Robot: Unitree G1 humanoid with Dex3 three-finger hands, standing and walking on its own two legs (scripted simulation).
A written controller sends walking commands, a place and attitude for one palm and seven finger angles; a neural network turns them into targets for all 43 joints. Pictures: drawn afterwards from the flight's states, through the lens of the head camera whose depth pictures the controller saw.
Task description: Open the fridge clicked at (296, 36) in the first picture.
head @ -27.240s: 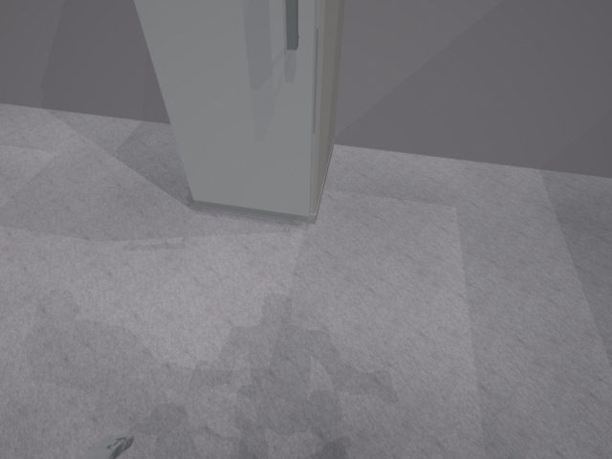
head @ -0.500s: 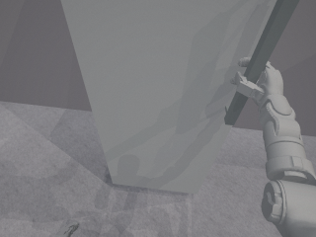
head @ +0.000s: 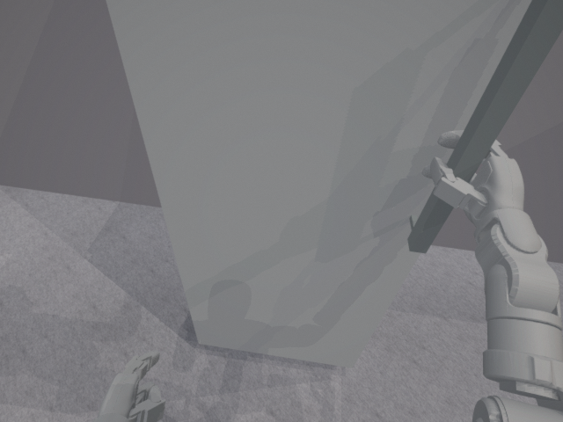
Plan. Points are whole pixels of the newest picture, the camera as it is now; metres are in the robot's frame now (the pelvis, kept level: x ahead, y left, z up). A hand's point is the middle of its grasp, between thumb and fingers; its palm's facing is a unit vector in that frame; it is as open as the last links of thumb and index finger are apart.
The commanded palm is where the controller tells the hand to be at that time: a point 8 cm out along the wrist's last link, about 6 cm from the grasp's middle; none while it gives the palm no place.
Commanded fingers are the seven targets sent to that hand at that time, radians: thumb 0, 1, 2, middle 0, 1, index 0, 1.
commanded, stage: pull the door a little, standing still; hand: right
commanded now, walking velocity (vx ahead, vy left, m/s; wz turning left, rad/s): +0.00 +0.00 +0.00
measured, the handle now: (465, 139) +0.44 -0.19 +0.24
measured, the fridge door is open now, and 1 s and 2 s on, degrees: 0 1 33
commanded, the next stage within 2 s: walk backward, drawing the door open in 0.38 s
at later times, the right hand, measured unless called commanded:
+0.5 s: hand (443, 189) +0.38 -0.16 +0.20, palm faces +0.05 +1.00 -0.06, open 6.3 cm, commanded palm +0.35 -0.21 +0.19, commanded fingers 0.00 -0.90 -0.90 0.45 1.40 0.45 1.40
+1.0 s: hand (443, 189) +0.39 -0.17 +0.19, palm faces +0.42 +0.85 -0.32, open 7.3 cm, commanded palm +0.33 -0.20 +0.19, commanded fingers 0.00 -0.90 -0.90 0.45 1.40 0.45 1.40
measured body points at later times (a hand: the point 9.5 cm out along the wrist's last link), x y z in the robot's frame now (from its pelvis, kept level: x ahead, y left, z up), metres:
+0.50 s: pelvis +0.07 +0.00 +0.01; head +0.06 +0.03 +0.46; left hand +0.25 +0.24 -0.08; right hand +0.37 -0.21 +0.20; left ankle -0.06 +0.08 -0.73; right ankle -0.02 -0.14 -0.72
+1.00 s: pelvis +0.16 +0.05 -0.04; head +0.18 +0.10 +0.40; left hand +0.36 +0.24 -0.15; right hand +0.36 -0.21 +0.20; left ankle +0.34 +0.09 -0.75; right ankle +0.02 -0.09 -0.71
